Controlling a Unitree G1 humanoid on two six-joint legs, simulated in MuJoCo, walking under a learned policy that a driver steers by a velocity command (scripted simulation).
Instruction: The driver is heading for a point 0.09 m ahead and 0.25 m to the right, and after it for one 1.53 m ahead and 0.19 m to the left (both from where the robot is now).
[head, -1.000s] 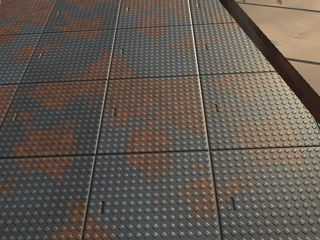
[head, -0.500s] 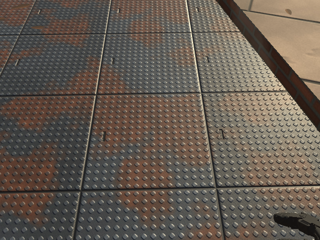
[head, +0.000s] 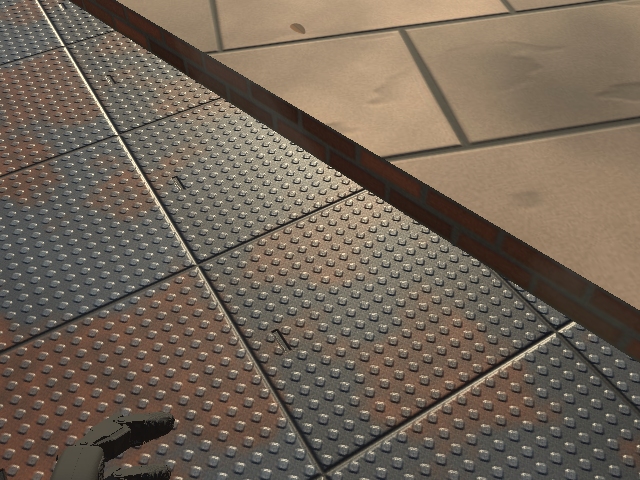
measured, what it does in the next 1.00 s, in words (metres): walks ahead: right foot, then left foot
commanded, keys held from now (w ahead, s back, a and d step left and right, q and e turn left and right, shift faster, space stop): w+e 0.38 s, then w+q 0.62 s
